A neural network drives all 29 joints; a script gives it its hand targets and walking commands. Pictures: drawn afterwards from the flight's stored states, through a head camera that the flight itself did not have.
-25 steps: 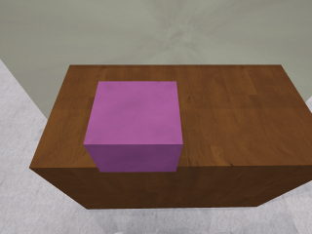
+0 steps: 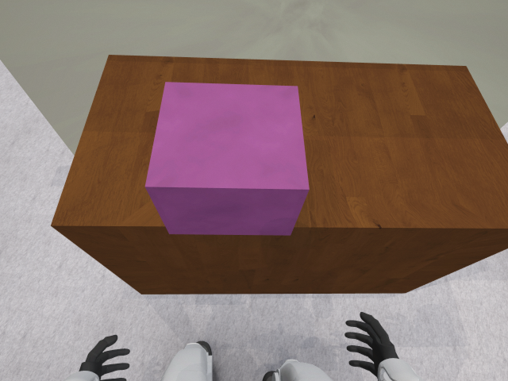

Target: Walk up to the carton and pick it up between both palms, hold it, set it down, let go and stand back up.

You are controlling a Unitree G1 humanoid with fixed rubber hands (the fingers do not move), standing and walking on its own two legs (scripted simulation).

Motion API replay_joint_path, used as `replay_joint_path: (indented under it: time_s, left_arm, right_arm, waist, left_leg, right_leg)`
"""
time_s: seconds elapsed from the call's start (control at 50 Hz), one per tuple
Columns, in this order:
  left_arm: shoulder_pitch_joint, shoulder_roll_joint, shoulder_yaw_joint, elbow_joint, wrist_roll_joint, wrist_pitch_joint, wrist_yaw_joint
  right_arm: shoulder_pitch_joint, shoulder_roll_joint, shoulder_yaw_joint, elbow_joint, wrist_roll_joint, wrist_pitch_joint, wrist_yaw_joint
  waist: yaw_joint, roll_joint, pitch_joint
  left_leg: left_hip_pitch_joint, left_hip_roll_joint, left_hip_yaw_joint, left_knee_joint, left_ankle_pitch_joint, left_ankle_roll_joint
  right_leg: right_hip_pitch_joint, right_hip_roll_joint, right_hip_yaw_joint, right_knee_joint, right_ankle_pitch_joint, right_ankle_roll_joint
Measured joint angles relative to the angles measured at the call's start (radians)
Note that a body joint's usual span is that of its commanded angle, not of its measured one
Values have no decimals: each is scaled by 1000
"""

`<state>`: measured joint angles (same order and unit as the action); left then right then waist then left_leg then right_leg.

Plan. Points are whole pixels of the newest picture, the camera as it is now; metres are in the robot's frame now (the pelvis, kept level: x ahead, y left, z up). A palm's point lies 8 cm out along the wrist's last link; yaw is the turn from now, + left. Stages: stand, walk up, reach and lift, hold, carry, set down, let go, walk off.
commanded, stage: reach and lift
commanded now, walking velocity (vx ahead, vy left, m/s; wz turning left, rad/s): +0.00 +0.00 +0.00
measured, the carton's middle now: (231, 162) +0.47 +0.05 -0.02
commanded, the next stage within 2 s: none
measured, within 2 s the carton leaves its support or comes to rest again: neither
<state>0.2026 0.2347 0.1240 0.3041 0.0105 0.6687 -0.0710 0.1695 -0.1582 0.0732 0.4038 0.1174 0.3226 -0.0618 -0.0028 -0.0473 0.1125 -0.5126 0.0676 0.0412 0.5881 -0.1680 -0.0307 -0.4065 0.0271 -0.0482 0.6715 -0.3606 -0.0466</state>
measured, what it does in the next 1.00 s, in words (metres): stands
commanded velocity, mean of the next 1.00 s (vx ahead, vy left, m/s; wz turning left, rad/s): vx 0.00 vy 0.00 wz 0.00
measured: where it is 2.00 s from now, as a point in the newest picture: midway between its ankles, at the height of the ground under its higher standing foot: outside the picture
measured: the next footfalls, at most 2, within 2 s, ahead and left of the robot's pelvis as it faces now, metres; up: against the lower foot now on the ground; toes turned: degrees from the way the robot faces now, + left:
none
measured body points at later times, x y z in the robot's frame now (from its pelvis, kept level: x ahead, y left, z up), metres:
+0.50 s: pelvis -0.02 +0.03 +0.01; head -0.02 +0.05 +0.46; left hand +0.13 +0.24 -0.08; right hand +0.14 -0.19 -0.06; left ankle +0.07 +0.15 -0.72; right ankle -0.01 -0.08 -0.72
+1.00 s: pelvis +0.01 +0.02 +0.02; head +0.01 +0.04 +0.47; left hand +0.22 +0.22 -0.05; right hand +0.17 -0.22 -0.03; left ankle +0.07 +0.14 -0.72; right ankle -0.01 -0.08 -0.72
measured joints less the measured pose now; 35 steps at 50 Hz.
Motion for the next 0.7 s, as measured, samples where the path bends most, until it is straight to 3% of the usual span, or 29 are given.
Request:
replay_joint_path:
  time_s: [0.1, 0.18, 0.26, 0.36, 0.48, 0.56, 0.7]
  left_arm:
    - [-165, 79, -35, 46, -105, -117, 35]
    - [-224, 44, -73, 2, -118, -106, 33]
    - [-148, -34, -92, -68, -82, -61, 40]
    - [11, -84, -111, -67, -51, -61, 73]
    - [77, -44, -123, -15, -106, -191, 127]
    - [22, -41, -150, -15, -123, -286, 149]
    - [-79, -66, -140, 57, -127, -390, 134]
  right_arm:
    - [-109, 39, 4, 27, 38, -20, 35]
    - [-166, 44, 19, 66, 60, -31, 37]
    - [-110, 13, -1, 45, 49, -51, 42]
    - [25, -45, -40, 12, 29, -78, 73]
    - [117, 2, -94, -18, 0, -126, 133]
    - [83, 19, -104, -17, -20, -170, 157]
    - [7, -19, -85, 39, -22, -230, 151]
  waist:
    - [-14, -15, -67]
    - [-34, 0, -66]
    - [-39, 18, -45]
    - [-2, 15, -38]
    - [50, -16, -59]
    - [41, 9, -69]
    - [33, 48, -71]
  left_leg:
    - [-119, 4, -6, 50, 15, -5]
    - [-66, 1, -7, 36, 24, 12]
    - [75, -3, 0, -30, 34, 16]
    - [221, -20, 10, -106, 43, 24]
    - [230, -49, 2, -132, 16, 21]
    - [202, -50, -4, -140, 37, 21]
    - [236, -60, 0, -180, 52, 33]
  right_leg:
    - [-121, -1, -9, 59, 7, -6]
    - [-58, -3, -13, 21, 33, 8]
    - [92, -5, -7, -72, 61, 16]
    - [231, -14, 12, -151, 81, 28]
    - [210, -25, 38, -144, 86, 26]
    - [176, -25, 37, -147, 104, 31]
    - [187, -24, 65, -175, 127, 36]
